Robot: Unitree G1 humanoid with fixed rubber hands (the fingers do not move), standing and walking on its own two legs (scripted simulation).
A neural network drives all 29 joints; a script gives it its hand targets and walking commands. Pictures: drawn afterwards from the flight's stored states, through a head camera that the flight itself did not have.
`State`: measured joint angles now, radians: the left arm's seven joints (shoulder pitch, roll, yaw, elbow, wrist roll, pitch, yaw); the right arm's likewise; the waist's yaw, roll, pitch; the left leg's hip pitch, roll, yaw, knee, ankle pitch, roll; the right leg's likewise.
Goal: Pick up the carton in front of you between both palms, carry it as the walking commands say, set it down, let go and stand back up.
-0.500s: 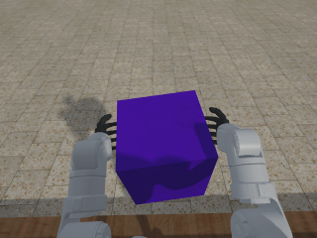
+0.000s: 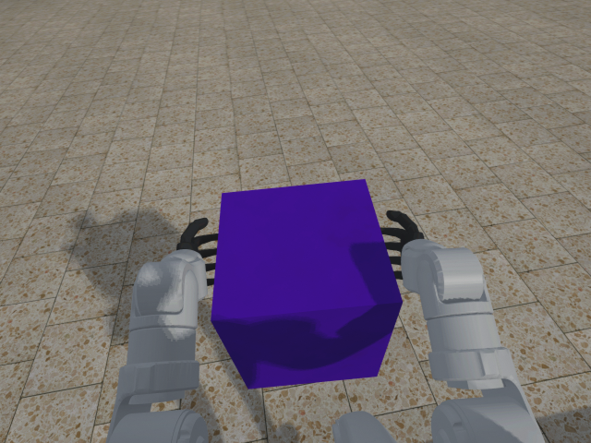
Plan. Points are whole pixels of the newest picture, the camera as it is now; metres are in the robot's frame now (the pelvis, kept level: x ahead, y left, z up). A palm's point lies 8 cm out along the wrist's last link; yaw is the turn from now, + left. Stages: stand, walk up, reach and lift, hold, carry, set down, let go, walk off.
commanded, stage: carry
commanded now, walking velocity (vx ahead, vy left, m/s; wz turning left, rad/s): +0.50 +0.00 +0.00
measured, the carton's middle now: (303, 289) +0.35 -0.03 +0.02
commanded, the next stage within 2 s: none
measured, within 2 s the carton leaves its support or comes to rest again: neither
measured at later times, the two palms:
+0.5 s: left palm (217, 202) +0.70 +0.13 -0.09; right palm (336, 182) +0.73 -0.17 -0.09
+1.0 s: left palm (221, 104) +1.02 +0.11 +0.00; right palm (324, 93) +1.00 -0.18 +0.01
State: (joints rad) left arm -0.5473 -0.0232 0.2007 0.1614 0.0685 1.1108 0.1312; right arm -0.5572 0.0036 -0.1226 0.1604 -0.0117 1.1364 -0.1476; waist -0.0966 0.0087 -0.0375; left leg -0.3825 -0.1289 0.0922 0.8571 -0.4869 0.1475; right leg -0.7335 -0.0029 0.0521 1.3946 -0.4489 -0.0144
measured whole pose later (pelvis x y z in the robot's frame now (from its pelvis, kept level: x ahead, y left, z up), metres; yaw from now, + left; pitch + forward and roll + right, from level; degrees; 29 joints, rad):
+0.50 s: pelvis +0.38 -0.05 -0.12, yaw +1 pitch +6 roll +0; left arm -0.47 -0.04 0.17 0.05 -0.01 1.04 0.19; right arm -0.46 0.07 -0.19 -0.01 -0.04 1.07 -0.14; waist 0.09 0.01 0.10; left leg -0.82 0.03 -0.03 1.29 -0.42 0.03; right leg -0.43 0.06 -0.10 0.67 -0.35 -0.12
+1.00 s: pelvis +0.71 -0.02 -0.09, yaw -2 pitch +5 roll -3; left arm -0.37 -0.10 0.15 -0.09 0.10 1.14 0.12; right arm -0.35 0.11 -0.19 -0.12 -0.08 1.15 -0.12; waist -0.02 0.01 -0.10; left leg -0.16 0.03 0.11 0.26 -0.20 0.05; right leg -0.56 -0.05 -0.08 0.68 -0.23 0.04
